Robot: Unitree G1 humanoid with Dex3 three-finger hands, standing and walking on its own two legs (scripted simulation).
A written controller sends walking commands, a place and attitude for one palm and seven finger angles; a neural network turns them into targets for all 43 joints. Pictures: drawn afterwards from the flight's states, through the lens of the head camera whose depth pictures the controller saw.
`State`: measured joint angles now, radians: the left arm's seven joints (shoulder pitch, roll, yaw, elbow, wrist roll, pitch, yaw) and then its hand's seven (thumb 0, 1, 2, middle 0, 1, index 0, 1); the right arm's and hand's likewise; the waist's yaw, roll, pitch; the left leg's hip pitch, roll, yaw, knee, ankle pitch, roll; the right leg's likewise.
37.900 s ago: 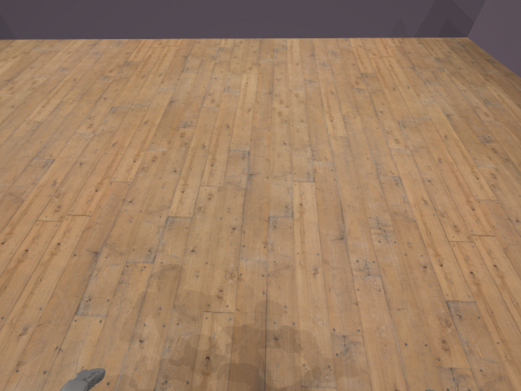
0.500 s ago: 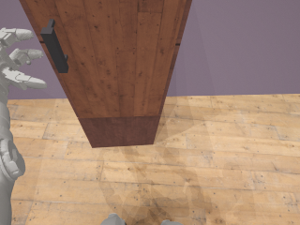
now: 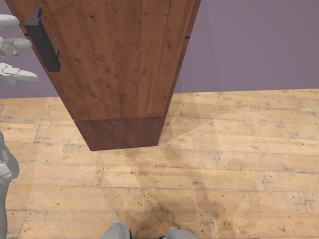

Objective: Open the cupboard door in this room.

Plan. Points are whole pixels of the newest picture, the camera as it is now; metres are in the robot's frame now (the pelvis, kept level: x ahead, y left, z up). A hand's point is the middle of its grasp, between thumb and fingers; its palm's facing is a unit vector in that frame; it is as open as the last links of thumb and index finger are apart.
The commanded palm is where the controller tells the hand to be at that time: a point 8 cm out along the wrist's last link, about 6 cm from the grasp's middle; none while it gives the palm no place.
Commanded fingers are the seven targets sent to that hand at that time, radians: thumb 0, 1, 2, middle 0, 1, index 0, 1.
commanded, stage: move the hooked fingers beside the handle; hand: left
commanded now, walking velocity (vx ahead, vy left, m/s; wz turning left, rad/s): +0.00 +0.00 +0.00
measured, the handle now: (46, 41) +0.55 +0.22 +0.13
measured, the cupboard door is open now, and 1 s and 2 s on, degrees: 0 0 0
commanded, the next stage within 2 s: slide the fingers in behind the handle in 1.10 s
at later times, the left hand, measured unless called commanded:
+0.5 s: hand (11, 59) +0.49 +0.27 +0.14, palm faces +0.02 -1.00 +0.02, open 14.0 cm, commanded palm +0.48 +0.31 +0.12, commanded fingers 0.00 -0.50 0.30 -0.30 -1.20 -0.30 -1.20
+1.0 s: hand (14, 51) +0.52 +0.27 +0.13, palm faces +0.04 -1.00 +0.00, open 14.0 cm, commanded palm +0.50 +0.31 +0.12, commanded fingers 0.00 -0.50 0.30 -0.30 -1.20 -0.30 -1.20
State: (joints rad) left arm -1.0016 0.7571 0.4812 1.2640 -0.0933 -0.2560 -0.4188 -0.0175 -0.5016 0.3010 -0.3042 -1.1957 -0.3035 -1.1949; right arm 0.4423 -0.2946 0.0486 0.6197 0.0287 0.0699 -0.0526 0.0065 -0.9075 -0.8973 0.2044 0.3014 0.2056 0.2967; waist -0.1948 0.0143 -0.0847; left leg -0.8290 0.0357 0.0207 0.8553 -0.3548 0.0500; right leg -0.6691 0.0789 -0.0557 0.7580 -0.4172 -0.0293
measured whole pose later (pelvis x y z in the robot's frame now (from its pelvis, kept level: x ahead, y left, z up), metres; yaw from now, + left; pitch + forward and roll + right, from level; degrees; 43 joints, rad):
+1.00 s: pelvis +0.00 +0.00 +0.00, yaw -1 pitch +20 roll -5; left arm -1.02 0.80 0.49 1.28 -0.09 -0.26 -0.43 -0.02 -0.50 0.30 -0.30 -1.20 -0.30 -1.19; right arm 0.49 -0.30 0.05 0.64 0.02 0.08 -0.05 0.01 -0.91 -0.90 0.20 0.30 0.21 0.30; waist -0.21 0.02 -0.09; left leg -0.87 0.04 0.02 0.88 -0.36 0.05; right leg -0.71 0.09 -0.05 0.78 -0.42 -0.03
